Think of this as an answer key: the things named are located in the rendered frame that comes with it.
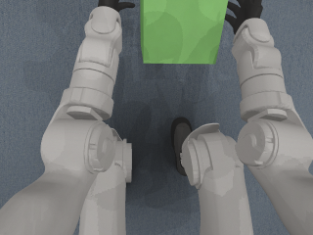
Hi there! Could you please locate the right robot hand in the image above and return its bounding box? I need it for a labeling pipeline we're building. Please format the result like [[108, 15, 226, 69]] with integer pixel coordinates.
[[224, 0, 263, 34]]

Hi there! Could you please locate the robot shin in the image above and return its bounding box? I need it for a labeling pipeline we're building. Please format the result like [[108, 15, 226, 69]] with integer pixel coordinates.
[[180, 123, 244, 174], [111, 128, 122, 141]]

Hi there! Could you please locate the left robot forearm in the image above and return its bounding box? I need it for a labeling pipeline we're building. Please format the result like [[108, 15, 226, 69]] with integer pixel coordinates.
[[40, 6, 122, 159]]

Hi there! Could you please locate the left robot hand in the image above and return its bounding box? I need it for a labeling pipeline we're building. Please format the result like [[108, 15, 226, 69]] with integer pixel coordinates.
[[98, 0, 135, 12]]

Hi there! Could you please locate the robot right shin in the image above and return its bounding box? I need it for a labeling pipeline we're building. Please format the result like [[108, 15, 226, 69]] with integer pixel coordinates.
[[180, 123, 244, 174]]

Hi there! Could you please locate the right robot forearm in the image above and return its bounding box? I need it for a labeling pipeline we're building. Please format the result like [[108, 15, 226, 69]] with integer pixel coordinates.
[[231, 18, 307, 130]]

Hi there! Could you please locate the robot left shin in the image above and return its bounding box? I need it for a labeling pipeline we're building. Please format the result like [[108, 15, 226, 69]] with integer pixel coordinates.
[[111, 128, 122, 141]]

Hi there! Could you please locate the carton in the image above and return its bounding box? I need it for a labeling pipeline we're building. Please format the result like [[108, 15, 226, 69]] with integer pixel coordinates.
[[140, 0, 229, 65]]

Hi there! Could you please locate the robot left upper arm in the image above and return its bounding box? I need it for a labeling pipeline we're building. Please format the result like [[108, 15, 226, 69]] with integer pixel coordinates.
[[0, 118, 115, 235]]

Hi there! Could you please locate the robot right upper arm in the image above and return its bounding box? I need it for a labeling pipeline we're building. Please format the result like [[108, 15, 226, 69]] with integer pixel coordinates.
[[235, 118, 313, 235]]

